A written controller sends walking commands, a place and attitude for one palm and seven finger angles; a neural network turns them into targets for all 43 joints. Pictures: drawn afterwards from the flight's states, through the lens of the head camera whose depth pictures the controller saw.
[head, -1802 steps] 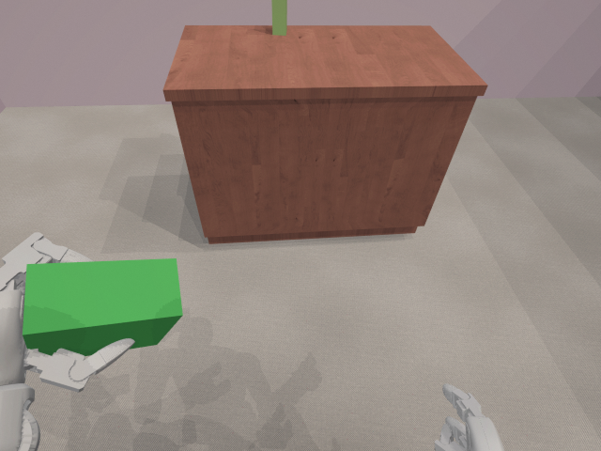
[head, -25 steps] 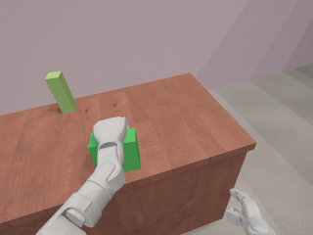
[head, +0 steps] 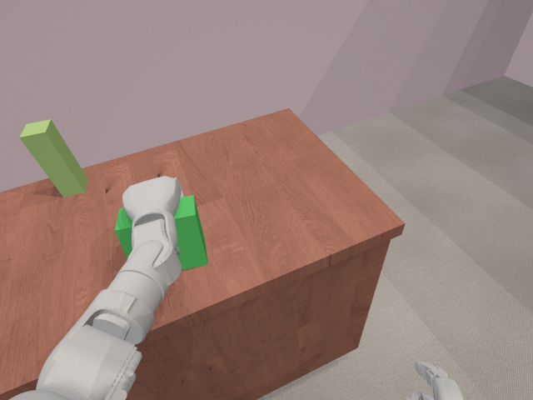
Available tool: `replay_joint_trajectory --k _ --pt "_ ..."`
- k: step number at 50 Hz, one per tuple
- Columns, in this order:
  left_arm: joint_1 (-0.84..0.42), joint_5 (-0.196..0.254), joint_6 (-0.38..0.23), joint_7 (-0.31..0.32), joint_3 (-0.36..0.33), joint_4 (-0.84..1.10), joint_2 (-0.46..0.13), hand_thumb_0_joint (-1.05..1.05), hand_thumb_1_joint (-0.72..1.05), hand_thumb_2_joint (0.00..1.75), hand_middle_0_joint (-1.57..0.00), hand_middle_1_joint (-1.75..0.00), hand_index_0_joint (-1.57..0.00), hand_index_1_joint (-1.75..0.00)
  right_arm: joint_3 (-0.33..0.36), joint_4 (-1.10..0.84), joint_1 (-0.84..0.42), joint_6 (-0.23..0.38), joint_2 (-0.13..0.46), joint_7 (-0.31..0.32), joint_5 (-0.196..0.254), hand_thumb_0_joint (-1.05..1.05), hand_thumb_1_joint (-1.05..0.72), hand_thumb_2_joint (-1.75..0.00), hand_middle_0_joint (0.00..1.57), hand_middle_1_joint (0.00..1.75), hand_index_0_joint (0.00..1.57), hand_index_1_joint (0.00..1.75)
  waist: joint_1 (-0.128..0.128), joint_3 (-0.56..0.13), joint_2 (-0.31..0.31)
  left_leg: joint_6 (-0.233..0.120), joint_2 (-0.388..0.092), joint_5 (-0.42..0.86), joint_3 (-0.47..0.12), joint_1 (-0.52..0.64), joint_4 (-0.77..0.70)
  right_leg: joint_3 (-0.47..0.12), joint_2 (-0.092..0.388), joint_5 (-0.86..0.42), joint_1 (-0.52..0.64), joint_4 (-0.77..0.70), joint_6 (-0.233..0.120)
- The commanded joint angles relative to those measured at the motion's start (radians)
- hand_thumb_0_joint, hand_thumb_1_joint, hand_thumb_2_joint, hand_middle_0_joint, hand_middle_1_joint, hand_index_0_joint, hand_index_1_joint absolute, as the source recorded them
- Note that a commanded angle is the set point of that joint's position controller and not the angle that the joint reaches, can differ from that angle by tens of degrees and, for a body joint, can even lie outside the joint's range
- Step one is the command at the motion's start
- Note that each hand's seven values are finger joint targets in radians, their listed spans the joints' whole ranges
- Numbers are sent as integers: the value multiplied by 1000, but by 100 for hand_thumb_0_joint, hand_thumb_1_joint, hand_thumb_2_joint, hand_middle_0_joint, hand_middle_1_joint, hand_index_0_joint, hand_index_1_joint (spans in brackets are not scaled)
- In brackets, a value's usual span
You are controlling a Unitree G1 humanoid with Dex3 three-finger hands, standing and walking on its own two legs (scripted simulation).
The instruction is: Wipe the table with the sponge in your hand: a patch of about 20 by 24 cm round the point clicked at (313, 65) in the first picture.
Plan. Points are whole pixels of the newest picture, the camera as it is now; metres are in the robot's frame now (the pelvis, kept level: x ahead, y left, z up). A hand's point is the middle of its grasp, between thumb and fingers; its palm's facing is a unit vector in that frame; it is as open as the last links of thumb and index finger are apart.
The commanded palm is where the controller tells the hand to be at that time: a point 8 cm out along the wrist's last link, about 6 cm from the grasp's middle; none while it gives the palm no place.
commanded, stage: wipe forward along the third lane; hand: left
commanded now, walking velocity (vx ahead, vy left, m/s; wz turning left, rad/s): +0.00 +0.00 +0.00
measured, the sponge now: (168, 245) +0.38 +0.21 +0.02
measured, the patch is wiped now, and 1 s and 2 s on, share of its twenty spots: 0.90 0.95 1.00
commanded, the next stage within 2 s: wipe back along the third lane in 0.72 s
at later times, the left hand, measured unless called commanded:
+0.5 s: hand (159, 204) +0.43 +0.22 +0.08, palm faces -0.07 -0.04 -1.00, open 10.1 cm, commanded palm +0.42 +0.24 +0.11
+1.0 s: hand (151, 192) +0.47 +0.25 +0.07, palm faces -0.05 -0.04 -1.00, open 10.1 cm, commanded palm +0.43 +0.25 +0.11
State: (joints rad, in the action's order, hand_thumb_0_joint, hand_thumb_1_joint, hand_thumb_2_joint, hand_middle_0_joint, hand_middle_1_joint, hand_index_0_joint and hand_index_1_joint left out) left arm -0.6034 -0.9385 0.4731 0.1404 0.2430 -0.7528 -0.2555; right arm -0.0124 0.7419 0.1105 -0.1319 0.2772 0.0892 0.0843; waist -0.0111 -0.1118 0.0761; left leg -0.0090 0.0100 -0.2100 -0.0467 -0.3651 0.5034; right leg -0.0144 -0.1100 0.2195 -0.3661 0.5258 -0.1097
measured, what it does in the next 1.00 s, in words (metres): stands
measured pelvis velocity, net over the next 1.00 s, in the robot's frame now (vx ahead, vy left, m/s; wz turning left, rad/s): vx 0.03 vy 0.04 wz -0.02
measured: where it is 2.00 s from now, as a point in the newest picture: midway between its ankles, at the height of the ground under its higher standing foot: outside the picture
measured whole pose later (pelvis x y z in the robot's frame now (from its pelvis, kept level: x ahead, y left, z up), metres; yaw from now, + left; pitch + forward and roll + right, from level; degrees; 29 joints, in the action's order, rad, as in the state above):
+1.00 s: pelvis +0.03 +0.04 +0.00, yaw -1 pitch +10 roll +0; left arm -0.77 -0.98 0.38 0.21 0.15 -0.98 -0.31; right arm 0.01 0.76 0.22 -0.14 0.27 0.05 0.07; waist 0.04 -0.15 0.06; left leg -0.02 0.02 -0.23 -0.02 -0.44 0.50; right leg -0.05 -0.10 0.21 -0.42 0.47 -0.06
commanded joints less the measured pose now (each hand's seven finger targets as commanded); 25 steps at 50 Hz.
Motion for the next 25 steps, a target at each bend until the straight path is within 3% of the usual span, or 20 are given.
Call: replay_joint_trajectory --k 1,6,9,16,18,20,22,25 --pt "-342 -60 0 52 -66 32 -237 0 10 130 -120 -160 -120 -160 23 -157 -160 47 93 3 -1 0 -90 -90 20 30 20 30 -3 -169 -175 -31 32 -53 22 -59 -29 -190 123 42 151 -171 70" --pt "-307 -64 -7 60 -92 20 -254 0 10 130 -120 -160 -120 -160 27 -159 -140 41 95 -8 -2 0 -90 -90 20 30 20 30 -11 -211 -171 -35 31 -2 25 -54 -27 -175 118 -111 189 -143 70" --pt "-386 -65 -8 61 -87 -2 -267 0 10 130 -120 -160 -120 -160 24 -150 -131 39 100 -7 1 0 -90 -90 20 30 20 30 11 -178 -182 -37 29 -16 21 -62 -36 -158 115 -89 163 -148 75" --pt "-403 -71 -32 63 -112 -45 -304 0 10 130 -120 -160 -120 -160 25 -143 -107 38 102 -4 -5 0 -90 -90 20 30 20 30 12 -232 -181 -38 27 10 30 -66 -23 -173 124 -163 199 -138 78" --pt "-414 -81 -36 62 -128 -52 -321 0 10 130 -120 -160 -120 -160 26 -145 -106 34 102 -7 -3 0 -90 -90 20 30 20 30 7 -238 -152 -37 31 25 25 -67 -30 -162 118 -183 196 -130 74" --pt "-444 -90 -38 64 -96 -77 -301 0 10 130 -120 -160 -120 -160 24 -143 -96 32 102 -8 -2 0 -90 -90 20 30 20 30 26 -204 -152 -39 28 6 28 -70 -30 -152 116 -148 159 -139 76" --pt "-473 -96 -38 67 -99 -87 -311 0 10 130 -120 -160 -120 -160 25 -136 -89 31 104 -8 -3 0 -90 -90 20 30 20 30 30 -219 -132 -39 26 10 29 -59 -29 -154 118 -153 154 -141 74" --pt "-515 -91 -45 71 -112 -112 -336 0 10 130 -120 -160 -120 -160 26 -133 -72 33 108 -4 -5 0 -90 -90 20 30 20 30 40 -232 -153 -41 25 2 30 -67 -28 -145 116 -138 156 -144 80"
